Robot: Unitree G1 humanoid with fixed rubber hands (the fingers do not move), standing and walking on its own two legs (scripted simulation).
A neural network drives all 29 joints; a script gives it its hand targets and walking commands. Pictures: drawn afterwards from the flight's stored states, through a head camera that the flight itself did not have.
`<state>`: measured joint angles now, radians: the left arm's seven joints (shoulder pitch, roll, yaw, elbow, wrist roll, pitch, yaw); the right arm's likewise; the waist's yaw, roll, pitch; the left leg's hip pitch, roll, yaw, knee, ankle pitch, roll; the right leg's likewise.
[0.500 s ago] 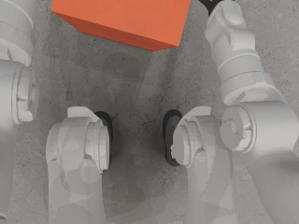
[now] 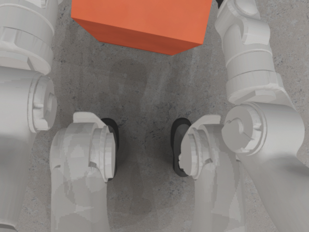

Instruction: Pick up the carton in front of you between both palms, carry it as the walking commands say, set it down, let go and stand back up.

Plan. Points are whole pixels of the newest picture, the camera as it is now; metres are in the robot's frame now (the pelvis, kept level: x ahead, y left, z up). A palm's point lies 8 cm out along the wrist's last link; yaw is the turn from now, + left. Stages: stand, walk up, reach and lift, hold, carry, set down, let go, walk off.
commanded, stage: reach and lift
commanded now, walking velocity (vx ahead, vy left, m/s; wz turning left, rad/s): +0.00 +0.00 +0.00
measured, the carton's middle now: out of the picture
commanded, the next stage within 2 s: none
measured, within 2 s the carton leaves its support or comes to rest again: neither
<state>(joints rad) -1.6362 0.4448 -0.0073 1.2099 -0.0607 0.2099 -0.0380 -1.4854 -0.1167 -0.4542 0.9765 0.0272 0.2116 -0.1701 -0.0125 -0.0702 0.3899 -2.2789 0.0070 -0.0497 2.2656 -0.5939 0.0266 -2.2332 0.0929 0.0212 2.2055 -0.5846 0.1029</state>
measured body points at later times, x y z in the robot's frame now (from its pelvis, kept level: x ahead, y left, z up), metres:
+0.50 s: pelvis -0.01 -0.01 +0.10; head +0.26 +0.05 +0.45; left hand +0.52 +0.20 +0.03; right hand +0.51 -0.10 +0.03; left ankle +0.10 +0.12 -0.33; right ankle +0.12 -0.14 -0.32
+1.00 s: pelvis +0.03 -0.01 +0.21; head +0.21 +0.03 +0.62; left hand +0.47 +0.19 +0.17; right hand +0.49 -0.11 +0.18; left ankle +0.10 +0.12 -0.32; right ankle +0.12 -0.14 -0.32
